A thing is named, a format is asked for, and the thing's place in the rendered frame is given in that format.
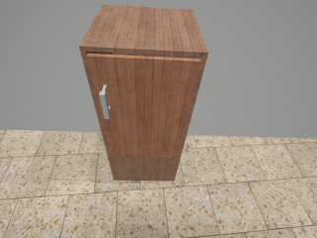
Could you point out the handle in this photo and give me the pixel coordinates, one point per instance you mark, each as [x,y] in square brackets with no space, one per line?
[104,102]

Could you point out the cupboard door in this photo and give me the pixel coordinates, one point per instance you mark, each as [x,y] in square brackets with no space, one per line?
[149,99]

